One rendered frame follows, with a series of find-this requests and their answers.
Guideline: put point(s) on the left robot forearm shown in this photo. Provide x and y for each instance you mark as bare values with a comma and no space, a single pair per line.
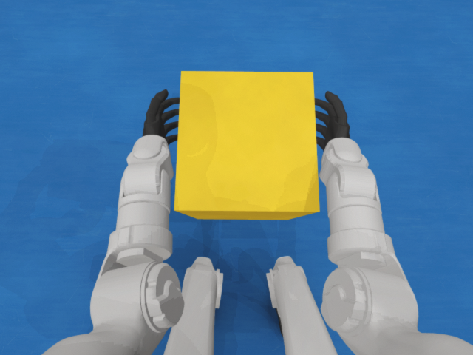
142,231

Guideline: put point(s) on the robot right upper arm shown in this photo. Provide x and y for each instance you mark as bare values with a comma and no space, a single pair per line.
376,313

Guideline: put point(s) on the robot left hand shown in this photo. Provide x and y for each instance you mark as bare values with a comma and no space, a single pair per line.
155,118

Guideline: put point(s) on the robot left thigh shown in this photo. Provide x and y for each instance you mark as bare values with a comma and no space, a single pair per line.
194,333

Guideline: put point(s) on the robot right foot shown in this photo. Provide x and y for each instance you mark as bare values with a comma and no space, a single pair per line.
280,325

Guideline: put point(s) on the right robot forearm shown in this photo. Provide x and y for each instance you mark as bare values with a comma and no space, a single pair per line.
357,235

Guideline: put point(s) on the robot left upper arm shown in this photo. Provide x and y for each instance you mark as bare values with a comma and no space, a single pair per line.
132,308

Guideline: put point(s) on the carton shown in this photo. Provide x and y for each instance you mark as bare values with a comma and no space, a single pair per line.
246,146

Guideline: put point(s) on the robot right hand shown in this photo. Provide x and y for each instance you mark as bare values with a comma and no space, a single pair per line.
336,120

